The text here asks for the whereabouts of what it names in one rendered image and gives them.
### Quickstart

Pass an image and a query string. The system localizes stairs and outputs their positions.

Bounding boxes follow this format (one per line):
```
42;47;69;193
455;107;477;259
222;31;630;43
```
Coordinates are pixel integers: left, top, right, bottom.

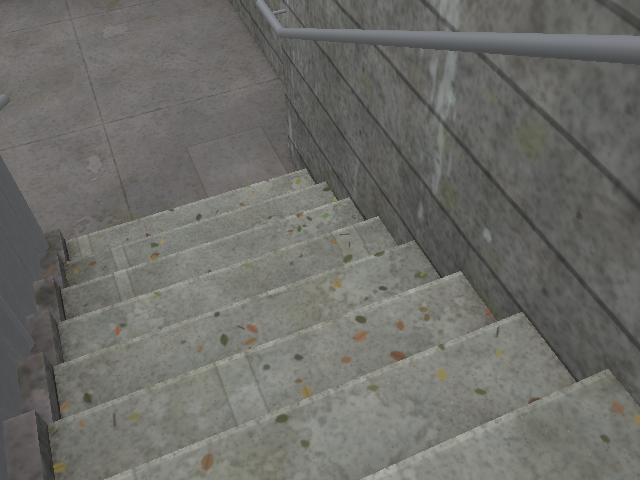
47;168;640;480

